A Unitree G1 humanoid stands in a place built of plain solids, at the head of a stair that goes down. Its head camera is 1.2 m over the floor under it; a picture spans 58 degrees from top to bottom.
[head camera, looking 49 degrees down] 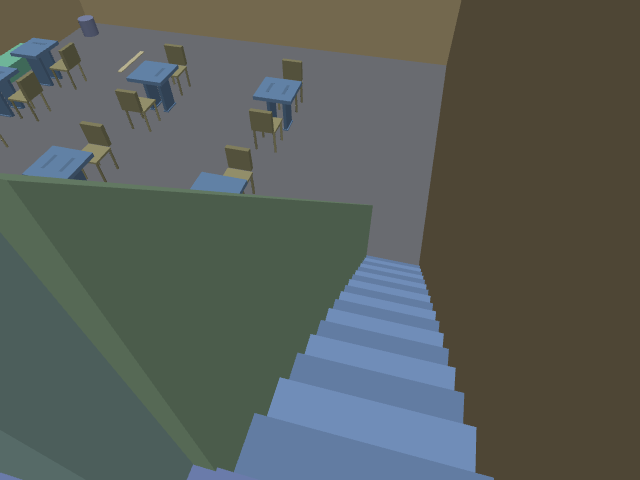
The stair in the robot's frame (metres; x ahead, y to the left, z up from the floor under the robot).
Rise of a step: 0.20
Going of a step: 0.21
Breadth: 0.73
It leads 15 degrees to the right of straight ahead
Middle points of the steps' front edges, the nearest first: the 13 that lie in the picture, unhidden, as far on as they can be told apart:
0.40 -0.15 -0.19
0.60 -0.20 -0.39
0.80 -0.25 -0.59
1.01 -0.31 -0.79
1.21 -0.36 -1.00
1.41 -0.41 -1.20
1.62 -0.46 -1.40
1.82 -0.52 -1.60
2.02 -0.57 -1.80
2.23 -0.62 -2.00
2.43 -0.67 -2.21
2.63 -0.73 -2.41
2.83 -0.78 -2.61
